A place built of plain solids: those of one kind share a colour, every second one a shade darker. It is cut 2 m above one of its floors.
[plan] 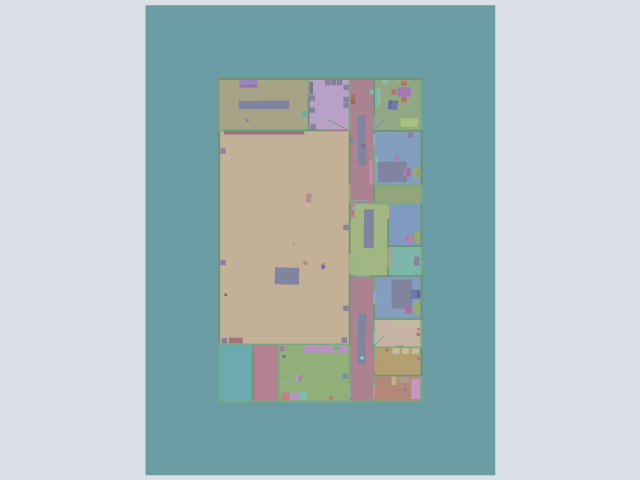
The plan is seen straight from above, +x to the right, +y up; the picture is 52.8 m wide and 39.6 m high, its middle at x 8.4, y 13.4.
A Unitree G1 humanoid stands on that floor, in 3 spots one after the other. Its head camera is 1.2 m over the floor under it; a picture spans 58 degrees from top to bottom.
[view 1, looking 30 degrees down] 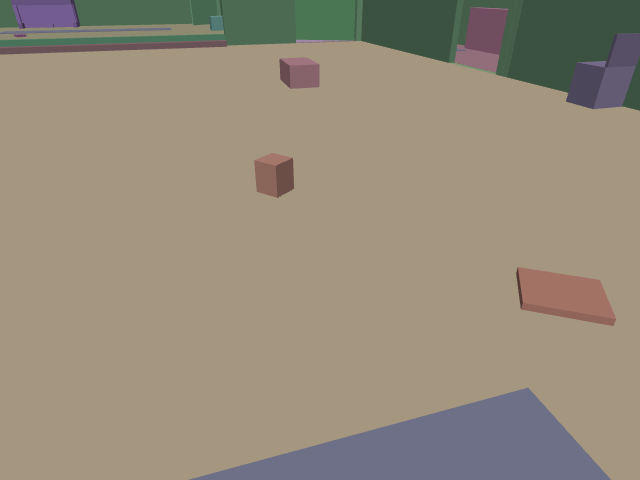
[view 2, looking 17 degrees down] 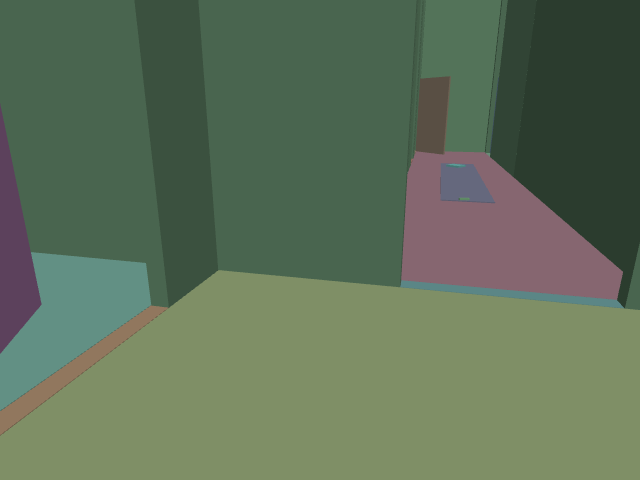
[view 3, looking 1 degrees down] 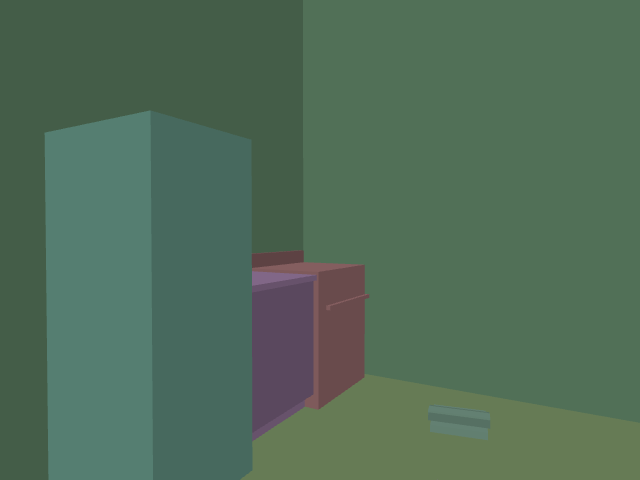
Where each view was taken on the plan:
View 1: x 5.67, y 10.32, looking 72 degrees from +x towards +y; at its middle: floor_main_hall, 2.42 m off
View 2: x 12.43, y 13.38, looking -76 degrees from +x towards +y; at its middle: wall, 3.11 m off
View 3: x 8.43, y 2.27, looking -150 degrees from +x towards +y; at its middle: wall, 3.87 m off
